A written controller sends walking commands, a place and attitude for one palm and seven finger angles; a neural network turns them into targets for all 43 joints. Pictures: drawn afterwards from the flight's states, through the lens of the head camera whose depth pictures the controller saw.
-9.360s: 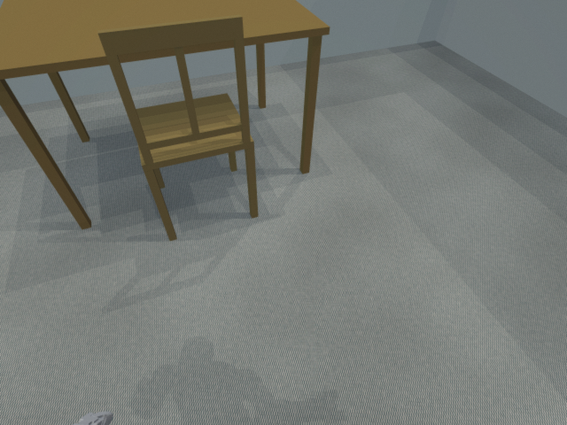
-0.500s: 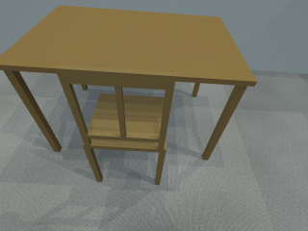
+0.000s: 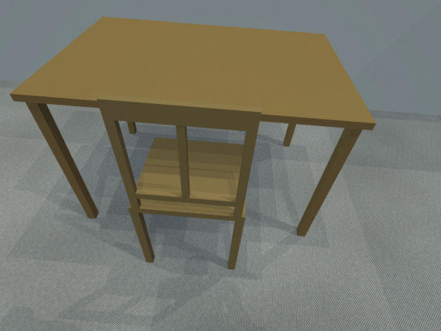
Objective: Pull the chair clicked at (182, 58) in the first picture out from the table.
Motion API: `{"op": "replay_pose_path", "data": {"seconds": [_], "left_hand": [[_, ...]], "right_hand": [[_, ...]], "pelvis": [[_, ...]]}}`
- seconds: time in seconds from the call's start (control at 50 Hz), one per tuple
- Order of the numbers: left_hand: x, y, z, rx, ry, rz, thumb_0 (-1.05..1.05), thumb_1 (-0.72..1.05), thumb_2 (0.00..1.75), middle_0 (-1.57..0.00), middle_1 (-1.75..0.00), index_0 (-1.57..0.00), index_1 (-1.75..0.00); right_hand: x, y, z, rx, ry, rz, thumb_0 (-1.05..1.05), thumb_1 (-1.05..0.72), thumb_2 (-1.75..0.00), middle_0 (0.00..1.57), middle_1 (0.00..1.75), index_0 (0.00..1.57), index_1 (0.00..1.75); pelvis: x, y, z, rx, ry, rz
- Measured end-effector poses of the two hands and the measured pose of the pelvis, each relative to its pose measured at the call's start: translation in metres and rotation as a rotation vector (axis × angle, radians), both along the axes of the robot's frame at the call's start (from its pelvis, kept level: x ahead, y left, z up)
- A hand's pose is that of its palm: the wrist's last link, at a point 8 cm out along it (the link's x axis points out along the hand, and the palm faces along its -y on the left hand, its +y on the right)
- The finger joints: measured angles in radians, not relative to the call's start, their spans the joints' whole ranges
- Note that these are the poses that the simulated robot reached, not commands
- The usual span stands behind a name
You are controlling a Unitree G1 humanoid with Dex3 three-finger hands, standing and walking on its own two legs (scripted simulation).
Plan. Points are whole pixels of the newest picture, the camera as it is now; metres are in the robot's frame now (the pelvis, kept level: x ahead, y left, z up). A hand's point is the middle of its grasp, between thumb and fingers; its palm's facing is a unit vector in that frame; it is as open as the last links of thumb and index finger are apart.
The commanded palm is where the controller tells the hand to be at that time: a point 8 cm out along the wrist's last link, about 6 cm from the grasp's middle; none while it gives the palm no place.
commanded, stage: look again from close up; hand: left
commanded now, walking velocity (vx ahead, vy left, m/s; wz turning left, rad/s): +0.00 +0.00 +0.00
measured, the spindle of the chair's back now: (183, 164) +0.58 +0.15 -0.09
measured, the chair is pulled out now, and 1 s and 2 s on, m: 0.00 0.00 0.00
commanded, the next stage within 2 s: none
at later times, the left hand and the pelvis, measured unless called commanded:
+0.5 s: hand out of the picture -0.03 +0.14 -0.18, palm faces +0.06 -0.99 -0.15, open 7.4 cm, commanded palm none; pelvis +0.00 -0.01 +0.00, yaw +0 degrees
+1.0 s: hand out of the picture -0.01 +0.13 -0.18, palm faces +0.07 -0.99 -0.15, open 7.4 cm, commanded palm none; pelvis +0.03 -0.02 +0.00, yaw +1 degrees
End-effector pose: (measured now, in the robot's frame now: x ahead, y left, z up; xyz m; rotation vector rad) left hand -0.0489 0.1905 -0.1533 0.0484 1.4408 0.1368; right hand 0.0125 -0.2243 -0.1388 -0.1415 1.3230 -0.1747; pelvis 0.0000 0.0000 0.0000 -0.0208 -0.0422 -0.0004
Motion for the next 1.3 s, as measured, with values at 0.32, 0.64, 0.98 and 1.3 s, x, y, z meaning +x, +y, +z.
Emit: {"op": "replay_pose_path", "data": {"seconds": [0.32, 0.64, 0.98, 1.3], "left_hand": [[0.01, 0.007, 0.005, 0.048, -0.021, -0.009, 0.0, 0.91, 0.9, -0.2, -0.3, -0.19, -0.3], [0.017, -0.011, 0.003, 0.017, -0.021, -0.005, 0.0, 0.91, 0.9, -0.2, -0.3, -0.19, -0.3], [0.031, -0.01, 0.005, 0.029, -0.007, 0.0, 0.0, 0.91, 0.9, -0.2, -0.3, -0.19, -0.3], [0.067, -0.019, 0.01, 0.032, -0.022, -0.017, 0.0, 0.91, 0.9, -0.2, -0.3, -0.19, -0.3]], "right_hand": [[-0.02, 0.003, -0.007, 0.043, 0.053, -0.013, 0.0, -0.91, -0.9, 0.2, 0.3, 0.2, 0.3], [-0.024, -0.006, -0.005, 0.032, 0.078, -0.019, 0.0, -0.91, -0.9, 0.2, 0.3, 0.2, 0.3], [0.001, -0.006, -0.004, 0.04, 0.072, -0.006, 0.0, -0.91, -0.9, 0.2, 0.3, 0.2, 0.3], [0.03, -0.017, -0.001, 0.032, 0.068, 0.0, 0.01, -0.92, -0.9, 0.2, 0.3, 0.2, 0.3]], "pelvis": [[-0.002, -0.009, 0.0, 0.01, 0.002, 0.004], [0.003, -0.017, 0.0, 0.006, 0.017, 0.007], [0.023, -0.021, 0.001, 0.014, 0.032, 0.012], [0.05, -0.027, 0.005, 0.02, 0.029, 0.005]]}}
